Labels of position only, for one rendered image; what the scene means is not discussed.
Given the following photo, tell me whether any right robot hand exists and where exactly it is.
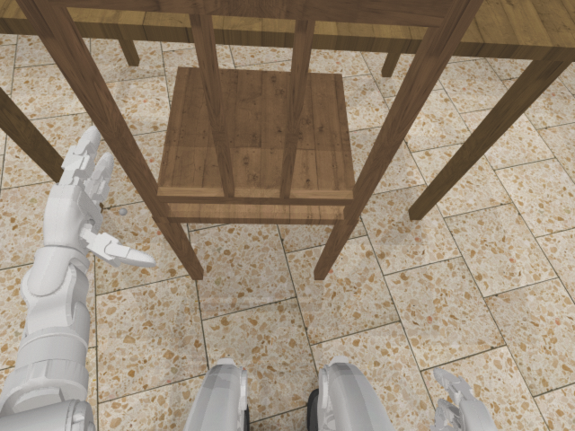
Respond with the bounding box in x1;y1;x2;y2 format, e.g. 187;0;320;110
429;367;498;431

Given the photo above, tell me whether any robot right thigh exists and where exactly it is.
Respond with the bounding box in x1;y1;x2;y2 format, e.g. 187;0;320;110
318;363;395;431

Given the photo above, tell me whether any chair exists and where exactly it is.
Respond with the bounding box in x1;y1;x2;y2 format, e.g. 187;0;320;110
15;0;484;280

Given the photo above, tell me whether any table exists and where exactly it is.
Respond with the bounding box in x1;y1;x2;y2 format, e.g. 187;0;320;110
0;0;575;220

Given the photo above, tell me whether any left robot forearm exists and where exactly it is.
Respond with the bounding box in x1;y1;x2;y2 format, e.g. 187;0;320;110
0;245;91;417

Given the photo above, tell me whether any left robot hand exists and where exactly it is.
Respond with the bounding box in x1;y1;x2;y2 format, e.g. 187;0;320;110
43;126;156;268

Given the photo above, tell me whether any robot left upper arm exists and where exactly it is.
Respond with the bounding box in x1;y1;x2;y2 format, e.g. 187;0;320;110
0;399;96;431

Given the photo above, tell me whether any robot thigh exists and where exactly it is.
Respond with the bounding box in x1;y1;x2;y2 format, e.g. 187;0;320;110
182;365;248;431
318;363;395;431

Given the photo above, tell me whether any robot left thigh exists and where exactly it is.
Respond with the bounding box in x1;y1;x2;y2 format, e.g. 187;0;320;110
182;365;248;431

